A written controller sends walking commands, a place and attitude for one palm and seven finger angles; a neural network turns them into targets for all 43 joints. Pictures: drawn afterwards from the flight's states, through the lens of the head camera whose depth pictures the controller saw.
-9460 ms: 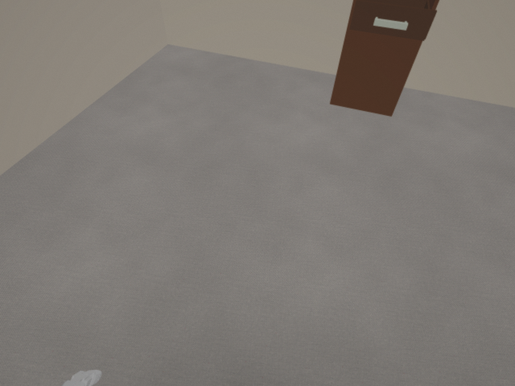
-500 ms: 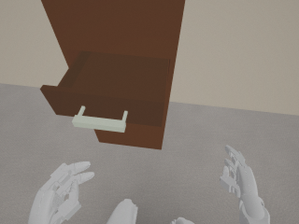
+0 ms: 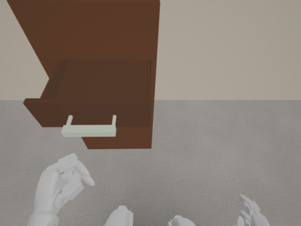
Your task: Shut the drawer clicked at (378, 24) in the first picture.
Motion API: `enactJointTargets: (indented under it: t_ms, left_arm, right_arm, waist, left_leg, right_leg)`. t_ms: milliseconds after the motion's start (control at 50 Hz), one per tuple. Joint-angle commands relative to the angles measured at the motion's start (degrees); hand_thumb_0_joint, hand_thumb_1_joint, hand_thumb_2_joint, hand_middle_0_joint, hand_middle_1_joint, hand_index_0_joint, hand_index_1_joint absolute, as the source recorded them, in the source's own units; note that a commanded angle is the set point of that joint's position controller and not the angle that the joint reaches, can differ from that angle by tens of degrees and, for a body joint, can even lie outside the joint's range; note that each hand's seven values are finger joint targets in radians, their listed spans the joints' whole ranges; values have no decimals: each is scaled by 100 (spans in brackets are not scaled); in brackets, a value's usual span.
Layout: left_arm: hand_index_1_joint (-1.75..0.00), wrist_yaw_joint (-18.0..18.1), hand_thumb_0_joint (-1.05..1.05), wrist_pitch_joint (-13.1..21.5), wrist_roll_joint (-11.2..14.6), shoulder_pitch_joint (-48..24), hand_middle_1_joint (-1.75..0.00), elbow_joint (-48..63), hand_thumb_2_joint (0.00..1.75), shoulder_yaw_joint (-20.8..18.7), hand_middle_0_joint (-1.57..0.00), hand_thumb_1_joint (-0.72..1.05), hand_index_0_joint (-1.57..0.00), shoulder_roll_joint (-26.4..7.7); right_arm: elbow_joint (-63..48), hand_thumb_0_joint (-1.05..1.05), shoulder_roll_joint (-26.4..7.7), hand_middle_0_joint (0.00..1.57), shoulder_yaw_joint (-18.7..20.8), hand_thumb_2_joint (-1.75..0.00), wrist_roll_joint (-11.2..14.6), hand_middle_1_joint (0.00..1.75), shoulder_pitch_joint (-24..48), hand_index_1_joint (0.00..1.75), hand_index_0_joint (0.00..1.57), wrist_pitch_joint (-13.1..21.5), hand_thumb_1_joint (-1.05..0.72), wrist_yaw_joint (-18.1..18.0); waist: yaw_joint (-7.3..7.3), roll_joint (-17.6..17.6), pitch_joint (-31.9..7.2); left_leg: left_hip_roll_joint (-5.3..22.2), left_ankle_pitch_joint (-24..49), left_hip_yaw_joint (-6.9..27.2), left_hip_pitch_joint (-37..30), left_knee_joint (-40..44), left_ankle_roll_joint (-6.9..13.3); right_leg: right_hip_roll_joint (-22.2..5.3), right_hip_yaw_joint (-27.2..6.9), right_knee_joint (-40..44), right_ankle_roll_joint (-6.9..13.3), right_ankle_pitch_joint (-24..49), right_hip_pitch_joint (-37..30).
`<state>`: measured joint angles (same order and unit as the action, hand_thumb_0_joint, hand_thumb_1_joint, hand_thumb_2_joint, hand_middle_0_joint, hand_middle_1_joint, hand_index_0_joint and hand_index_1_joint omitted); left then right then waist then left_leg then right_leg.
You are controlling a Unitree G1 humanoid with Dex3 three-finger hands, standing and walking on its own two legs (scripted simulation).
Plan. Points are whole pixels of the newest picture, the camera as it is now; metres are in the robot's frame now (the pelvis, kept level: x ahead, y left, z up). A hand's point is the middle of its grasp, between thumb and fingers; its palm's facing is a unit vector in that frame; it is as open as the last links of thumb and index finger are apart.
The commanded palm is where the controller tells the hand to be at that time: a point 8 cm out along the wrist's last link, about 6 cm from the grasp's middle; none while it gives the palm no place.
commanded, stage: raise the hand and make a fist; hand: left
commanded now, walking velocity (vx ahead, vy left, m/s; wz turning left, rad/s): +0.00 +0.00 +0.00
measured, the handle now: (91, 124) +0.42 +0.20 -0.02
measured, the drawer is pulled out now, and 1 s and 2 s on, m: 0.21 0.21 0.21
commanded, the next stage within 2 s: bring the fist close to the handle in 0.88 s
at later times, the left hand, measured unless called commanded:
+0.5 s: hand (79, 171) +0.23 +0.16 +0.08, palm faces +0.03 -1.00 -0.03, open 3.3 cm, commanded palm +0.20 +0.22 +0.08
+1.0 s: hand (82, 175) +0.23 +0.16 +0.08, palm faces +0.03 -1.00 -0.06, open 3.3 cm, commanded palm +0.20 +0.22 +0.08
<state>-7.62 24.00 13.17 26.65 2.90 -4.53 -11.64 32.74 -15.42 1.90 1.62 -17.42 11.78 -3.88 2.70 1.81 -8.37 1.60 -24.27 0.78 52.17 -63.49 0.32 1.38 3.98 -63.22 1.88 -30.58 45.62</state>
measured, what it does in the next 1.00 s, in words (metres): stands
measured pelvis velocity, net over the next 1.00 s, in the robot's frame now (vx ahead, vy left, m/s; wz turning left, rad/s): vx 0.02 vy -0.01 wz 0.01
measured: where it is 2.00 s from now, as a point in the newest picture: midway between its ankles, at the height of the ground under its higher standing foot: outside the picture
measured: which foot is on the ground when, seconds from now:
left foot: down 0.00-1.00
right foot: down 0.00-1.00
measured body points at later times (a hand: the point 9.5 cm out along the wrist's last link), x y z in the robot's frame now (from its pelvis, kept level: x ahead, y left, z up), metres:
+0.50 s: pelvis +0.02 +0.01 +0.01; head +0.06 +0.02 +0.46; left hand +0.23 +0.22 +0.08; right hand +0.22 -0.19 -0.05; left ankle +0.07 +0.12 -0.66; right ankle +0.01 -0.10 -0.66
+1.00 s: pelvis +0.02 -0.01 +0.01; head +0.06 -0.01 +0.46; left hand +0.22 +0.21 +0.08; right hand +0.20 -0.24 -0.06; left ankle +0.07 +0.11 -0.66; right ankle +0.01 -0.10 -0.66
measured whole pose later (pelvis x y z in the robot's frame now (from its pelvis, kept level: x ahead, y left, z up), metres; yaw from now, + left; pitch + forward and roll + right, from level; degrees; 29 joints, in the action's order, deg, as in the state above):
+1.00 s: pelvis +0.02 -0.01 +0.01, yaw +1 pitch +11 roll -2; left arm -6.4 20.4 11.9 28.7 8.5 -3.2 -11.6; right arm 27.5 -13.4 -0.8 1.4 -14.4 7.2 -2.3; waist 1.2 2.6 -8.3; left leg 1.4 -25.4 1.5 47.2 -61.2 -0.1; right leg 1.5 4.6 -60.1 2.2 -31.5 40.1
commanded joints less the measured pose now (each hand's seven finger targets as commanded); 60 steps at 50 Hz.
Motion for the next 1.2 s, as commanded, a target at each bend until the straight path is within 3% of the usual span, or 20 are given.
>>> enactJointTargets:
  t_ms: [0, 20, 80, 220, 300, 320, 380, 520, 560, 620, 660, 700, 720, 800, 880, 1020, 1060, 1120, 1180]
  left_arm:
    - [-143, 154, 0, 426, -9, -179, -143, 1460, 90, -214, -124, 90, -124, -446]
    - [-145, 214, 0, 396, -73, -172, -145, 1437, 90, -183, -126, 90, -126, -446]
    - [-151, 284, 0, 293, -169, -197, -151, 1664, 90, 152, -132, 90, -132, -228]
    - [-160, 380, 0, -64, -374, -212, -160, 1736, 90, 277, -140, 90, -140, -208]
    - [-160, 376, 0, -158, -357, -354, -160, 1884, 90, 261, -140, 90, -140, -193]
    - [-160, 381, 0, -166, -375, -467, -160, 1894, 90, 163, -140, 90, -140, -319]
    - [-160, 324, 0, -182, -313, -179, -160, 2050, 90, 183, -140, 90, -140, -233]
    - [-160, 224, 0, -324, -251, 140, -160, 1862, 90, 98, -140, 90, -140, -270]
    - [-160, 217, 0, -257, -234, 78, -160, 1994, 90, 201, -140, 90, -140, -186]
    - [-160, 302, 0, -140, -239, 135, -160, 2017, 90, 14, -140, 90, -140, -362]
    - [-160, 319, 0, -48, -216, 241, -160, 2081, 90, -36, -140, 90, -140, -367]
    - [-160, 317, 0, 24, -186, 239, -160, 2066, 90, -18, -140, 90, -140, -324]
    - [-160, 344, 0, 15, -209, 293, -160, 1910, 90, -180, -140, 90, -140, -481]
    - [-160, 235, 0, 82, -134, 160, -160, 1945, 90, -78, -140, 90, -140, -394]
    - [-160, 152, 0, 70, -64, 153, -160, 1838, 90, -225, -140, 90, -140, -497]
    - [-160, 18, 0, 51, -30, -361, -160, 1257, 90, -364, -140, 90, -140, -566]
    - [-160, -52, 0, 141, -13, -563, -160, 1131, 90, -269, -140, 90, -140, -457]
    - [-160, -110, 0, 229, 10, -922, -160, 957, 90, -478, -140, 90, -140, -707]
    - [-160, -172, 0, 275, 36, -1227, -160, 859, 90, -525, -140, 90, -140, -709]
  right_arm:
    - [-1150, 0, -495, 20, 100, -90, -33, 30, 737, 30, 20, 373, -90, 42]
    - [-1138, 0, -499, 20, 106, -90, -52, 30, 739, 30, 20, 339, -90, 53]
    - [-1284, 0, -506, 20, 57, -90, -61, 30, 716, 30, 20, 262, -90, 116]
    - [-1496, 0, -487, 20, -21, -90, -95, 30, 681, 30, 20, -43, -90, 168]
    - [-1596, 0, -447, 20, -76, -90, -100, 30, 643, 30, 20, -162, -90, 170]
    - [-1550, 0, -464, 20, -75, -90, -109, 30, 643, 30, 20, -179, -90, 156]
    - [-1608, 0, -430, 20, -65, -90, -89, 30, 619, 30, 20, -197, -90, 180]
    - [-1564, 0, -435, 20, -51, -90, -60, 30, 666, 30, 20, -250, -90, 169]
    - [-1587, 0, -437, 20, -35, -90, -67, 30, 653, 30, 20, -228, -90, 172]
    - [-1558, 0, -438, 20, -6, -90, -67, 30, 688, 30, 20, -213, -90, 159]
    - [-1544, 0, -416, 20, 15, -90, -72, 30, 657, 30, 20, -190, -90, 169]
    - [-1542, 0, -417, 20, 16, -90, -66, 30, 673, 30, 20, -186, -90, 177]
    - [-1501, 0, -432, 20, 37, -90, -57, 30, 693, 30, 20, -212, -90, 161]
    - [-1500, 0, -443, 20, 18, -90, -40, 30, 703, 30, 20, -174, -90, 156]
    - [-1448, 0, -444, 20, 36, -90, -23, 30, 693, 30, 20, -142, -90, 117]
    - [-1311, 0, -471, 20, -3, -90, -39, 30, 734, 30, 20, -127, -90, 71]
    - [-1297, 0, -472, 20, -14, -90, -45, 30, 727, 30, 20, -83, -90, 88]
    - [-1221, 0, -512, 20, -3, -90, -59, 30, 714, 30, 20, -51, -90, 76]
    - [-1194, 0, -507, 20, 0, -90, -65, 30, 681, 30, 20, -35, -90, 86]
  waist:
    - [-192, 201, -828]
    - [-169, 115, -844]
    - [-118, 279, -814]
    - [-97, 111, -711]
    - [-92, 137, -802]
    - [-73, 152, -801]
    - [-151, 181, -1033]
    - [-157, 16, -770]
    - [-130, -3, -830]
    - [-172, 5, -734]
    - [-206, 59, -896]
    - [-182, 3, -842]
    - [-176, -91, -719]
    - [-126, 86, -744]
    - [-138, -84, -800]
    - [-68, -256, -483]
    - [-67, -110, -574]
    - [-60, -183, -749]
    - [-95, -13, -1056]
  left_leg:
    - [-90, 256, 167, -1361, 1114, 157]
    - [-66, 337, 201, -1424, 1127, 172]
    - [-43, 419, 286, -1635, 1212, 140]
    - [-18, 565, 374, -1763, 1262, 137]
    - [-32, 709, 360, -1863, 1232, 126]
    - [-31, 773, 346, -1866, 1192, 137]
    - [-26, 1123, 324, -2072, 1214, 111]
    - [-75, 1172, 268, -1885, 1240, 126]
    - [-85, 1125, 244, -1886, 1205, 134]
    - [-93, 1012, 215, -1782, 1188, 138]
    - [-104, 1075, 174, -1808, 1154, 136]
    - [-120, 1018, 152, -1719, 1140, 140]
    - [-108, 940, 156, -1637, 1118, 152]
    - [-129, 755, 108, -1598, 1080, 155]
    - [-132, 764, 97, -1570, 1042, 168]
    - [-143, 545, 117, -1210, 882, 177]
    - [-154, 472, 107, -1159, 797, 166]
    - [-142, 517, 100, -1010, 620, 186]
    - [-145, 671, 74, -1038, 536, 179]
  right_leg:
    - [-35, -81, 1285, -47, 284, -149]
    - [-14, -46, 1253, -54, 404, -148]
    - [-2, 69, 1172, -39, 591, -116]
    - [47, 119, 1171, -41, 808, -192]
    - [47, 107, 1208, -44, 970, -290]
    - [47, 72, 1223, -43, 1042, -316]
    - [46, 101, 1217, -35, 1316, -504]
    - [38, 87, 1334, -51, 1480, -687]
    - [24, 64, 1327, -71, 1455, -639]
    - [25, 21, 1354, -58, 1318, -624]
    - [16, -2, 1320, -57, 1390, -671]
    - [7, -25, 1338, -68, 1361, -679]
    - [23, -56, 1382, -71, 1288, -631]
    - [-6, -137, 1443, -91, 1087, -572]
    - [-17, -221, 1510, -116, 1115, -652]
    - [-38, -344, 1545, -136, 791, -429]
    - [-60, -386, 1487, -132, 694, -327]
    - [-68, -491, 1421, -143, 713, -307]
    - [-78, -499, 1287, -138, 959, -356]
